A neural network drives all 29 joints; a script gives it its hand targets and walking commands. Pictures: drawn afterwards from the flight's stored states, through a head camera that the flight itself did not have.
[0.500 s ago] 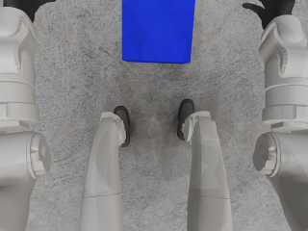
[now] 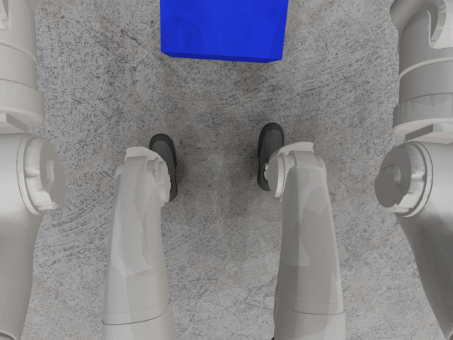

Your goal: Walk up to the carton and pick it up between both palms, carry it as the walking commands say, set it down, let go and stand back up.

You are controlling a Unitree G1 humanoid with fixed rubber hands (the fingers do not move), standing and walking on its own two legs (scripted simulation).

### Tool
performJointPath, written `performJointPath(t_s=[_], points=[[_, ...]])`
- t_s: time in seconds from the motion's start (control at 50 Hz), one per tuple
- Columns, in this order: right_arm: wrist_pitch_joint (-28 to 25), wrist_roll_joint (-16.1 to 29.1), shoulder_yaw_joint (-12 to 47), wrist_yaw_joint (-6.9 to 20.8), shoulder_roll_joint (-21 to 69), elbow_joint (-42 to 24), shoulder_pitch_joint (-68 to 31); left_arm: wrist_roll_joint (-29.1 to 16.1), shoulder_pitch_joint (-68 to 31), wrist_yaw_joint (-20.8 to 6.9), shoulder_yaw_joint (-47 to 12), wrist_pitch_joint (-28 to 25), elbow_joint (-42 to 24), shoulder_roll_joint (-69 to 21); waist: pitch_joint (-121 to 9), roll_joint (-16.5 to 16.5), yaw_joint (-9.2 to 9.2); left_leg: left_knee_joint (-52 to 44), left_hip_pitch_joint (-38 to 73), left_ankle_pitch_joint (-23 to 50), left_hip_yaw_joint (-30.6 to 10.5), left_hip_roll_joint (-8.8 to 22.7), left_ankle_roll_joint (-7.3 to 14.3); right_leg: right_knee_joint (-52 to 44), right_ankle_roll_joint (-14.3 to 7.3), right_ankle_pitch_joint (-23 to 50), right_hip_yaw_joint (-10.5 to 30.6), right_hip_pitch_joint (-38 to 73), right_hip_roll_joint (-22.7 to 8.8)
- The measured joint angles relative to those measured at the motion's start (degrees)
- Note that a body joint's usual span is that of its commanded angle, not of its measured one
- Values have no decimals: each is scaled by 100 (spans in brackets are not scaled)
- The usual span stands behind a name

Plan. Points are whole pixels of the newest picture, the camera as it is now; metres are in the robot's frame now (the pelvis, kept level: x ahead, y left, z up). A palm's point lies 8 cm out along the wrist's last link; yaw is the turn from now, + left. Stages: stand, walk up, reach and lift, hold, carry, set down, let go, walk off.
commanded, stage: reach and lift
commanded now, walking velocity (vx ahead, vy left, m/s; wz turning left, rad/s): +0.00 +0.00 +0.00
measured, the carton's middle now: (223, 0) +0.58 -0.03 -0.50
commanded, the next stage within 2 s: none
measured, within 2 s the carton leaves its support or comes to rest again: neither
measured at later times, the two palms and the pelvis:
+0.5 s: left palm out of the picture +0.58 +0.20 -0.28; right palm out of the picture +0.55 -0.22 -0.29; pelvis +0.00 -0.01 -0.13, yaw +0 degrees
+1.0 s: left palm (103, 1) +0.56 +0.21 -0.41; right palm (325, 6) +0.55 -0.23 -0.41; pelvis +0.01 +0.00 -0.22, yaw +0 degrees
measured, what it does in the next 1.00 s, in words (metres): lowers itself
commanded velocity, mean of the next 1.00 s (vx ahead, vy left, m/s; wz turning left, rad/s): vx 0.00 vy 0.00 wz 0.00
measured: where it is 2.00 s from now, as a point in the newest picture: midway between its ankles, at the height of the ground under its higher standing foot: (217, 174)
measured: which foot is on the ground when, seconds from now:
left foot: down 0.00-1.00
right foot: down 0.00-1.00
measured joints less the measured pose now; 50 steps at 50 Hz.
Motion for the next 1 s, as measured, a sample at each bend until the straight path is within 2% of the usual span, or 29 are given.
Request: performJointPath(t_s=[0.14, 0.3, 0.48, 0.74, 0.86, 1.0], points=[[100, 451, 404, -408, -76, -378, -214, -347, -170, 266, -255, 81, -216, 139, 21, 31, 22, 1123, -953, -305, -124, 8, -93, 1156, -25, -293, 58, -1001, 70], [238, 762, 967, -632, -113, -581, 202, -658, 192, 244, -317, 113, -134, 329, 15, 66, -8, 2057, -1403, -689, -237, -15, -187, 2134, -44, -670, 105, -1503, 110], [-145, 712, 923, -575, -65, -234, 164, -750, -35, 144, -434, -277, 260, 332, 9, 128, 20, 2870, -2027, -915, -369, -59, -229, 2883, 4, -852, 130, -2099, 151], [-715, 940, 1137, -444, -192, 668, 99, -750, 45, 435, -624, -712, 761, 29, 10, 16, 55, 3933, -2871, -1186, -397, -78, -194, 3843, 194, -1005, 329, -2953, 300], [-951, 1070, 1176, -370, -438, 1070, -150, -795, 98, 474, -801, -881, 909, 45, 7, -65, 24, 4251, -3261, -1188, -413, -143, -197, 4152, 256, -1014, 398, -3322, 314], [-1166, 1283, 1401, -161, -570, 1931, -557, -862, -163, 395, -1140, -1060, 1107, 151, 0, -66, 100, 4495, -3711, -1139, -432, -196, -241, 4416, 273, -973, 455, -3787, 343]])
